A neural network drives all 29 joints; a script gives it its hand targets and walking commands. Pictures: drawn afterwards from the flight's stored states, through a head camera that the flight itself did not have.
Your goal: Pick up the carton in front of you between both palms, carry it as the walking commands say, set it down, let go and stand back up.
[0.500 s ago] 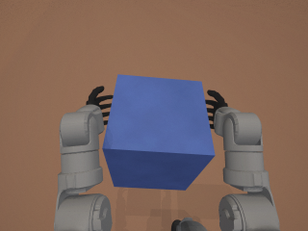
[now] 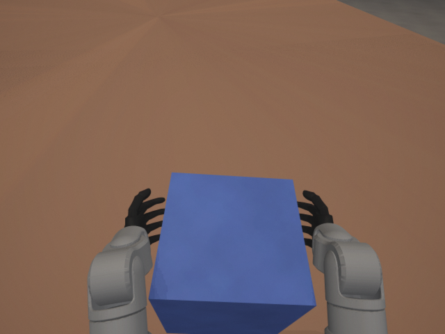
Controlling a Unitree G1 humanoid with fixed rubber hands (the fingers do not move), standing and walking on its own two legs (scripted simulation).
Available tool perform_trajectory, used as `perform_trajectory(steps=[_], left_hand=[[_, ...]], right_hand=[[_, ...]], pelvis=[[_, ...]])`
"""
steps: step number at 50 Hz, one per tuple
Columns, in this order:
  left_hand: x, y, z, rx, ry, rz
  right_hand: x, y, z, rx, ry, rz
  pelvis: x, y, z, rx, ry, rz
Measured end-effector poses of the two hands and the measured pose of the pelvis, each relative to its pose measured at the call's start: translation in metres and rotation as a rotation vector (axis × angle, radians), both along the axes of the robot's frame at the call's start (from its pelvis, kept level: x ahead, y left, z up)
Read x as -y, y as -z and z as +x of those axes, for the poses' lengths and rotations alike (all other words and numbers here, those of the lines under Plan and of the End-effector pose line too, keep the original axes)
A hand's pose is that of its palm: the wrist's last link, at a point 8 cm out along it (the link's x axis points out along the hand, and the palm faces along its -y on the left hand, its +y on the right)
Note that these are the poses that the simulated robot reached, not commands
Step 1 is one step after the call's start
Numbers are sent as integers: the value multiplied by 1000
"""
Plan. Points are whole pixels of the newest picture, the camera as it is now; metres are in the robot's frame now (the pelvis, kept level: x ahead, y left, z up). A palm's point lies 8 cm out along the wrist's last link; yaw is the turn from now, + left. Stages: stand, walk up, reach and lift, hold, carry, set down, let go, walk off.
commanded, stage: carry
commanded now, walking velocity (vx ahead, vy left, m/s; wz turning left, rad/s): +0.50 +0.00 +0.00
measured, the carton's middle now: (226, 260) +0.27 +0.01 +0.02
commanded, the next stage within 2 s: none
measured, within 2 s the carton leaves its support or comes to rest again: neither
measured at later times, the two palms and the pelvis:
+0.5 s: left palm (187, 134) +0.56 +0.10 +0.11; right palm (307, 139) +0.55 -0.19 +0.09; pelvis +0.29 -0.04 +0.01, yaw +1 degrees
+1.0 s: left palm (184, 84) +0.87 +0.14 +0.09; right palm (274, 87) +0.85 -0.15 +0.09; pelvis +0.60 +0.01 +0.02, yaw -2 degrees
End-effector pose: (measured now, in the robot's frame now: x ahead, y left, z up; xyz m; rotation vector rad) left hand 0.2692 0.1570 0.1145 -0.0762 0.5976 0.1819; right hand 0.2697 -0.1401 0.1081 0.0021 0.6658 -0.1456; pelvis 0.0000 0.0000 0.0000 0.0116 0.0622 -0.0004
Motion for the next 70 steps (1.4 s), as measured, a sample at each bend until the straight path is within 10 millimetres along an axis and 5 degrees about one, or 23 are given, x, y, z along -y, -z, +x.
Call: perform_trajectory(steps=[11, 17, 24, 28, 33, 39, 44, 51, 58, 64, 70], left_hand=[[16, -2, 118, -98, 98, 15], [29, -16, 192, -32, 72, 26], [53, 5, 284, -79, 47, 67], [49, 13, 314, -164, 9, 67], [40, -3, 366, -115, -25, 53], [28, -15, 452, -33, -1, 31], [13, 2, 535, -9, 41, 0], [17, 21, 617, -154, 106, 3], [20, -4, 705, -45, 76, 10], [33, 2, 780, -24, 30, 36], [37, 17, 820, -142, 22, 66]], right_hand=[[15, -2, 90, -102, 84, -8], [28, -12, 172, -36, 64, 7], [52, 16, 274, -81, 20, 18], [49, 24, 315, -167, -7, 37], [39, 11, 372, -121, -32, 31], [27, -7, 452, -39, -6, 10], [12, 0, 522, -18, 37, -24], [15, 16, 586, -169, 98, -25], [19, -5, 682, -64, 80, -6], [32, 11, 769, -45, 33, 4], [35, 32, 811, -167, 19, 26]], pelvis=[[-7, -25, 115, 0, 31, -13], [10, -20, 192, 3, 29, -5], [39, -4, 284, 8, -19, -22], [45, -18, 321, -5, -34, -6], [44, -28, 375, -12, -29, 4], [27, -23, 458, -8, -25, -8], [3, -1, 534, 8, 15, -4], [-9, -20, 609, -13, 40, -15], [0, -24, 690, -16, 32, -22], [23, -4, 772, 9, -2, -17], [28, -16, 813, -4, -17, -10]])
